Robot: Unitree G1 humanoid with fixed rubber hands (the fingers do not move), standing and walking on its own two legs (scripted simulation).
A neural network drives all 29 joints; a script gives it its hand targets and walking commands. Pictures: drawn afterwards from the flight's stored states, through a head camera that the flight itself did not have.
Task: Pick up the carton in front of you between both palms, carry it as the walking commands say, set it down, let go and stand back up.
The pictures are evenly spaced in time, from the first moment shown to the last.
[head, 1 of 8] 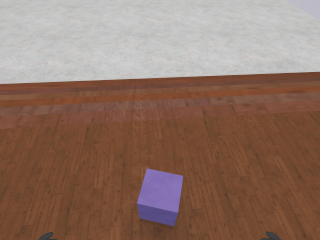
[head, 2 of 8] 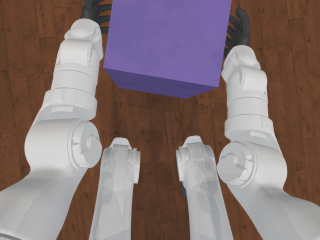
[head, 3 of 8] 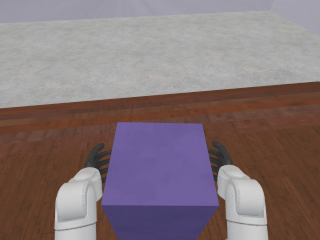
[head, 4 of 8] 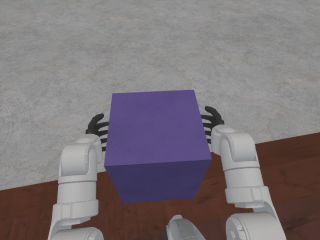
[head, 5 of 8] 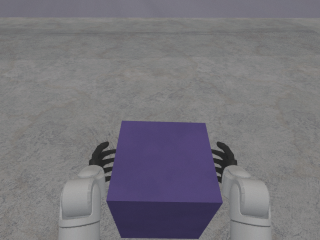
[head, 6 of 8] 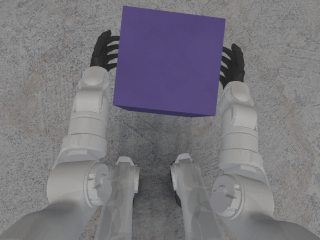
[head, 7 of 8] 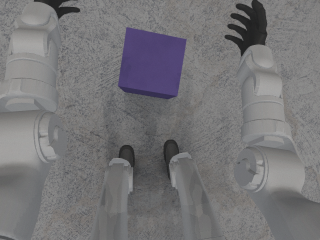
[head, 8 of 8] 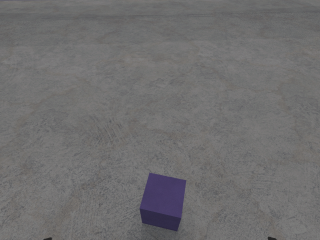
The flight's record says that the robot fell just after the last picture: no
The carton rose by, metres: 0.68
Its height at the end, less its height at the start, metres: -1.22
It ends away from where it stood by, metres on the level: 4.42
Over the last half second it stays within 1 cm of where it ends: yes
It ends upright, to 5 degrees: yes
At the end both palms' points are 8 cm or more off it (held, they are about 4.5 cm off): yes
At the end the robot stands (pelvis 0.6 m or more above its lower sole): yes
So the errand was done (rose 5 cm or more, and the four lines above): yes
